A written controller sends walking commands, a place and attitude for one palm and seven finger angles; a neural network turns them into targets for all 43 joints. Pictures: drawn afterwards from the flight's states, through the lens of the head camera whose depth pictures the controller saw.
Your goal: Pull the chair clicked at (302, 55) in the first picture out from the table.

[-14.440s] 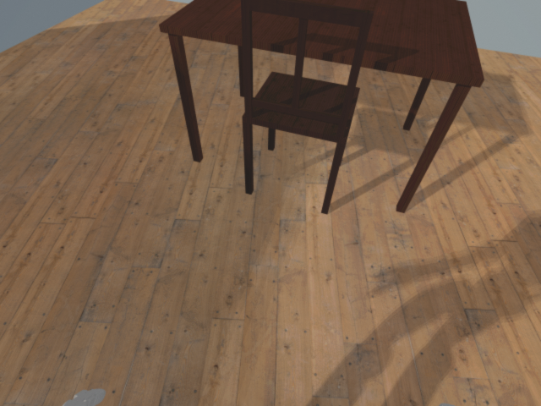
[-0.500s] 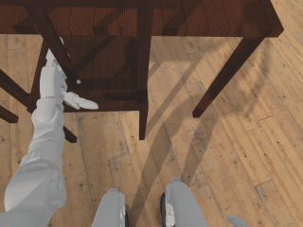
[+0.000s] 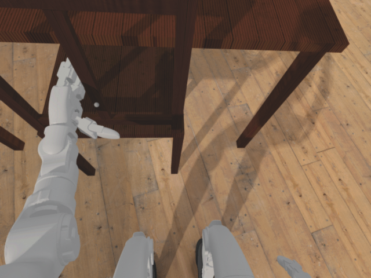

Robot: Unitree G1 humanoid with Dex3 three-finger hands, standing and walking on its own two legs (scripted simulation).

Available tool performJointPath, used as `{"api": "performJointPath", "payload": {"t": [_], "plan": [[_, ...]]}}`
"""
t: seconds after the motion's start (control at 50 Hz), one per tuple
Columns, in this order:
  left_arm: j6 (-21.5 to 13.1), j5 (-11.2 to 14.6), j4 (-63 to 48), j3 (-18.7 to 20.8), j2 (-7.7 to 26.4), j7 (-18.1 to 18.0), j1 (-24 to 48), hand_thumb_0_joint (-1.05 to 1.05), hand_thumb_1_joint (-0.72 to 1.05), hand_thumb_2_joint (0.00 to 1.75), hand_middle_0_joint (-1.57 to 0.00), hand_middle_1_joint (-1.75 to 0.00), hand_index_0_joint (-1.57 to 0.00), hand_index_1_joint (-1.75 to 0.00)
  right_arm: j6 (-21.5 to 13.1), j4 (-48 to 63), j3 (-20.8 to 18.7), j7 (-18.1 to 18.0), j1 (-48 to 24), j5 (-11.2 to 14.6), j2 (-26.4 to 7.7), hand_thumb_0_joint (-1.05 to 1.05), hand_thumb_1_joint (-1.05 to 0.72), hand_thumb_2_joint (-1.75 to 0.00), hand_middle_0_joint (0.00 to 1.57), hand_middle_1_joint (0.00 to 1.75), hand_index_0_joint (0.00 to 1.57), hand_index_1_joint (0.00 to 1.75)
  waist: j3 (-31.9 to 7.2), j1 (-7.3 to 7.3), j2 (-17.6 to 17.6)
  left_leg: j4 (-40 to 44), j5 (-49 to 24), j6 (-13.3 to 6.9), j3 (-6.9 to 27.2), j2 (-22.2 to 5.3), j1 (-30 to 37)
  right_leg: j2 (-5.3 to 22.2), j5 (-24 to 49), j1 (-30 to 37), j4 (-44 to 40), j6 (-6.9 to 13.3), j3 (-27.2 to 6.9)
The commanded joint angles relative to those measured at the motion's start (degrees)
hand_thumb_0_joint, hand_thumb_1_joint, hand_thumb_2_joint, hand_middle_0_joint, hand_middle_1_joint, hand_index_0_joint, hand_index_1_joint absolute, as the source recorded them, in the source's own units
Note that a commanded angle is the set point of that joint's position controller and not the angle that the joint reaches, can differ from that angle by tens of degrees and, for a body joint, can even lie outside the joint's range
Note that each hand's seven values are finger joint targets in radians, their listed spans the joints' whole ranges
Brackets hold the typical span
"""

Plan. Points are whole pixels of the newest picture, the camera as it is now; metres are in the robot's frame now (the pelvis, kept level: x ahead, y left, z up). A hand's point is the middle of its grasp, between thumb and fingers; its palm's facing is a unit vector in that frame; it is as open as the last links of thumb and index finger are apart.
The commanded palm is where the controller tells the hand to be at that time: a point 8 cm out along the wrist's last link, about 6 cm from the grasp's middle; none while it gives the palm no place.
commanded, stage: hook a spindle and tug to test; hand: left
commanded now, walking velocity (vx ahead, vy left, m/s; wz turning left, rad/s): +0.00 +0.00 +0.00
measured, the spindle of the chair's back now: (87, 78) +0.51 +0.18 +0.05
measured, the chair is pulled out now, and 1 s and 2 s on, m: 0.00 0.01 0.07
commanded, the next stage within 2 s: step backward, pulling the chair out in 1.40 s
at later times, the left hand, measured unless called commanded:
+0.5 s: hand (100, 101) +0.48 +0.16 +0.02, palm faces +0.01 -1.00 -0.03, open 11.2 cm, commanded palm +0.45 +0.19 +0.03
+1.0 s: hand (103, 106) +0.46 +0.15 +0.03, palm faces +0.00 -1.00 -0.02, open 5.7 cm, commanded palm +0.42 +0.19 +0.03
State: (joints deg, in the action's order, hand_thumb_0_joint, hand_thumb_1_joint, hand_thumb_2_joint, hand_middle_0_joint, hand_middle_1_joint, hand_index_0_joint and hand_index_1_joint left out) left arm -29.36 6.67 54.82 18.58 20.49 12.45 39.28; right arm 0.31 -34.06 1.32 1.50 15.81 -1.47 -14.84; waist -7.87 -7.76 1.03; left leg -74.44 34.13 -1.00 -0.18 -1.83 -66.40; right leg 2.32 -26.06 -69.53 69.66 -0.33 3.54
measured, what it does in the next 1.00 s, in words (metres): stands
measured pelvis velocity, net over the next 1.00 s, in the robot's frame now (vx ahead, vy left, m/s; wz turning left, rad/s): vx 0.03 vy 0.00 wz -0.01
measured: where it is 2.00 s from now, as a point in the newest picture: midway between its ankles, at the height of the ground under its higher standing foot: outside the picture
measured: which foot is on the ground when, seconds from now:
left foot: down 0.00-1.00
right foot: down 0.00-1.00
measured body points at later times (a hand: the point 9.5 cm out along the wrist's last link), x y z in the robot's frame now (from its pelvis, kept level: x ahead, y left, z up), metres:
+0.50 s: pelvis +0.00 +0.00 +0.00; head +0.16 +0.01 +0.42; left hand +0.47 +0.21 +0.03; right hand +0.06 -0.26 -0.12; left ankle +0.00 +0.11 -0.62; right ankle +0.06 -0.13 -0.62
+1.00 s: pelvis +0.03 +0.00 +0.02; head +0.18 +0.01 +0.44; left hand +0.46 +0.21 +0.03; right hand +0.11 -0.26 -0.11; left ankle +0.00 +0.11 -0.62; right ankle +0.06 -0.13 -0.62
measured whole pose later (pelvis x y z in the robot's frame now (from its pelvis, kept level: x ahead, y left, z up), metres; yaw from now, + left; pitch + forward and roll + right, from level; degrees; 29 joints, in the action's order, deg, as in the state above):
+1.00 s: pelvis +0.03 +0.00 +0.02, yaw -1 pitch +27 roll -2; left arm -26.9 8.8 42.0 14.5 15.8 7.5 28.0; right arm 0.3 -33.5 -0.1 2.9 16.2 -1.1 -13.6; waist -8.8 -6.4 1.7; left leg -69.9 35.1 -0.7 -0.7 -2.2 -61.6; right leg 1.6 -27.3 -65.4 66.0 -0.5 3.0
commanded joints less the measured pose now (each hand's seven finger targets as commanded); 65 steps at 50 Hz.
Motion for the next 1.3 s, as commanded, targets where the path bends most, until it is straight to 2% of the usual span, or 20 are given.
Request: {"api": "performJointPath", "payload": {"t": [0.0,0.02,0.18,0.28,0.38,0.46,0.54,0.58,0.68,0.72,0.86,0.92,0.96,1.02,1.06,1.1,1.14,1.22,1.24,1.28], "plan": [[-4.1,0.3,-11.8,0.2,9.2,0.0,22.6,0.0,-0.5,0.3,-0.17,-0.41,-0.17,-0.41,-0.9,3.1,-3.9,-0.5,7.8,-0.1,-9.6,0.0,-0.9,-0.9,0.2,0.3,0.2,0.3,-29.1,-0.87,6.4,9.8,-23.6,0.7,2.8,1.5,16.8,-2.6,13.8,17.5,-5.9,2.0,-1.3],[-3.8,0.3,-10.5,-0.3,8.0,-0.2,21.5,0.0,-0.5,0.3,-0.18,-0.46,-0.18,-0.46,-0.9,3.1,-4.0,-0.4,7.9,0.0,-9.5,0.0,-0.9,-0.9,0.2,0.3,0.2,0.3,-28.6,-1.0,5.1,10.0,-23.0,0.6,2.7,1.6,16.3,-2.6,13.5,17.7,-6.2,1.9,-1.2],[-4.4,-0.7,-11.6,0.5,9.2,-2.3,24.5,0.0,-0.5,0.3,-0.32,-0.9,-0.32,-0.9,-0.6,3.1,-3.9,-0.3,8.3,-0.4,-9.5,0.0,-0.9,-0.9,0.2,0.3,0.2,0.3,-31.2,-1.14,5.2,9.3,-23.6,0.5,2.8,1.7,16.4,-2.6,14.3,18.0,-5.5,1.8,-1.5],[-4.3,-0.8,-13.1,-0.9,7.9,-1.9,22.4,0.0,-0.22,0.42,-0.41,-1.18,-0.41,-1.18,-0.3,3.3,-4.2,0.0,8.5,-0.3,-9.4,0.0,-0.9,-0.9,0.2,0.3,0.2,0.3,-32.9,-0.84,6.0,9.5,-25.4,0.7,2.8,1.5,18.2,-2.8,15.6,18.9,-5.8,1.9,-1.4],[-4.0,-0.2,-13.4,-2.4,6.3,-1.5,22.3,0.0,0.06,0.54,-0.5,-1.45,-0.5,-1.45,-0.4,3.1,-4.1,-0.1,8.4,-0.1,-9.2,0.0,-0.9,-0.9,0.2,0.3,0.2,0.3,-30.3,-1.2,5.7,10.1,-24.1,0.6,2.8,1.4,17.2,-2.8,15.0,18.7,-6.3,1.9,-1.4],[-4.4,-0.3,-14.2,-1.8,6.9,-1.4,19.9,0.0,0.28,0.64,-0.5,-1.45,-0.5,-1.45,-0.5,2.9,-4.4,0.0,9.1,-0.2,-9.3,0.0,-0.9,-0.9,0.2,0.3,0.2,0.3,-32.5,-0.48,6.3,9.9,-27.1,0.7,2.6,1.4,19.0,-2.9,17.4,19.9,-6.1,2.0,-1.5],[-4.5,0.2,-15.4,-3.8,4.9,-1.3,19.4,0.0,0.51,0.73,-0.5,-1.45,-0.5,-1.45,-0.4,2.7,-4.5,0.2,9.1,-0.2,-9.1,0.0,-0.9,-0.9,0.2,0.3,0.2,0.3,-31.6,-0.99,6.9,10.0,-29.4,0.8,2.6,1.2,20.2,-3.0,18.8,19.7,-6.3,2.1,-1.2],[-4.5,0.2,-15.5,-1.8,6.8,-1.5,17.8,0.0,0.62,0.78,-0.5,-1.45,-0.5,-1.45,-0.2,2.6,-4.6,0.2,9.0,-0.2,-9.3,0.0,-0.9,-0.9,0.2,0.3,0.2,0.3,-31.4,-0.39,5.2,10.1,-29.4,0.8,2.5,1.1,19.3,-2.9,19.3,20.9,-6.4,2.0,-1.3],[-4.6,0.4,-17.9,-3.8,4.1,-1.4,15.9,0.0,0.9,0.9,-0.5,-1.45,-0.5,-1.45,-0.3,2.9,-4.8,0.4,8.9,-0.1,-8.8,0.0,-0.9,-0.9,0.2,0.3,0.2,0.3,-32.2,-0.32,6.4,10.1,-33.2,0.8,2.4,0.9,21.3,-2.9,21.8,21.3,-6.4,1.9,-1.2],[-4.6,0.4,-18.7,-4.2,3.6,-1.6,15.4,0.0,0.9,0.9,-0.5,-1.45,-0.5,-1.45,-0.3,2.9,-4.9,0.4,8.7,-0.1,-8.7,0.0,-0.9,-0.9,0.2,0.3,0.2,0.3,-31.6,-0.41,6.3,10.2,-33.5,0.9,2.2,0.9,21.2,-2.9,22.1,21.5,-6.6,1.9,-1.2],[-4.2,1.3,-25.2,-4.9,2.0,-1.6,4.6,0.0,0.9,0.9,-0.5,-1.45,-0.5,-1.45,-0.9,4.2,-5.2,1.0,8.1,0.3,-8.1,0.0,-0.9,-0.9,0.2,0.3,0.2,0.3,-33.7,1.71,6.3,10.9,-40.4,1.3,2.2,0.5,23.8,-2.9,26.5,24.6,-6.6,2.0,-1.2],[-4.0,1.2,-27.1,-6.2,0.4,-2.1,3.3,0.0,0.9,0.9,-0.5,-1.45,-0.5,-1.45,-1.2,4.4,-5.3,1.0,7.6,0.4,-7.7,0.0,-0.9,-0.9,0.2,0.3,0.2,0.3,-31.7,1.37,5.3,11.2,-40.2,1.2,2.0,0.4,23.1,-2.8,26.9,24.8,-6.9,1.8,-1.1],[-4.2,1.2,-28.9,-5.2,1.2,-2.6,0.5,0.0,0.9,0.9,-0.5,-1.45,-0.5,-1.45,-1.5,4.5,-5.4,1.0,7.8,0.3,-7.7,0.0,-0.9,-0.9,0.2,0.3,0.2,0.3,-32.7,2.17,6.2,11.3,-42.6,1.5,2.1,0.3,24.7,-2.8,27.7,24.8,-6.7,1.9,-1.1],[-4.1,1.2,-30.5,-6.4,-0.1,-2.8,-2.2,0.0,0.9,0.9,-0.5,-1.45,-0.5,-1.45,-1.9,4.9,-5.3,1.0,7.3,0.4,-7.3,0.0,-0.9,-0.9,0.2,0.3,0.2,0.3,-31.5,2.34,4.6,11.6,-41.5,1.3,1.7,0.4,23.0,-2.7,28.4,26.6,-6.9,1.8,-1.4],[-4.2,1.1,-32.0,-5.6,0.7,-3.2,-2.6,0.0,0.9,0.9,-0.5,-1.45,-0.5,-1.45,-2.2,4.9,-5.4,1.0,7.0,0.4,-7.3,0.0,-0.9,-0.9,0.2,0.3,0.2,0.3,-32.0,2.68,6.2,11.4,-41.7,1.5,1.7,0.5,23.5,-2.5,28.1,26.1,-6.6,1.9,-1.3],[-4.1,1.0,-31.3,-5.4,0.7,-3.5,-3.0,0.0,0.9,0.9,-0.5,-1.45,-0.5,-1.45,-2.4,4.7,-5.3,0.8,6.8,0.4,-7.2,0.0,-0.9,-0.9,0.2,0.3,0.2,0.3,-30.1,2.22,3.6,11.4,-40.6,1.3,1.6,0.5,22.0,-2.5,28.2,26.4,-6.6,1.8,-1.3],[-4.2,1.1,-32.7,-6.5,-0.3,-3.5,-4.0,0.0,0.9,0.9,-0.5,-1.45,-0.5,-1.45,-2.7,5.2,-5.3,0.8,6.5,0.4,-7.1,0.0,-0.9,-0.9,0.2,0.3,0.2,0.3,-30.7,2.56,6.0,11.1,-40.7,1.1,1.3,0.8,22.3,-2.4,28.5,26.1,-6.4,1.9,-1.6],[-3.8,1.4,-32.0,-4.6,0.9,-3.3,-6.7,0.0,0.9,0.9,-0.5,-1.45,-0.5,-1.45,-2.9,5.2,-5.3,0.6,5.9,0.6,-7.0,0.0,-0.9,-0.9,0.2,0.3,0.2,0.3,-30.2,3.14,2.9,11.3,-38.0,1.0,0.8,1.1,19.6,-2.2,29.1,28.7,-6.5,1.8,-2.0],[-4.0,1.3,-33.3,-4.0,2.1,-3.3,-6.2,0.0,0.9,0.9,-0.5,-1.45,-0.5,-1.45,-3.0,5.3,-5.2,0.4,5.7,0.5,-7.1,0.0,-0.9,-0.9,0.2,0.3,0.2,0.3,-30.8,3.54,5.1,11.3,-38.9,1.1,0.9,1.1,20.2,-2.1,29.3,28.7,-6.2,2.1,-2.0],[-3.7,1.6,-33.8,-4.8,0.7,-3.0,-7.9,0.0,0.9,0.9,-0.5,-1.45,-0.5,-1.45,-3.3,5.6,-5.2,0.5,5.3,0.6,-6.8,0.0,-0.9,-0.9,0.2,0.3,0.2,0.3,-30.8,3.68,4.6,11.4,-39.3,1.2,0.8,1.0,21.0,-2.1,29.0,28.5,-6.4,1.9,-1.8]]}}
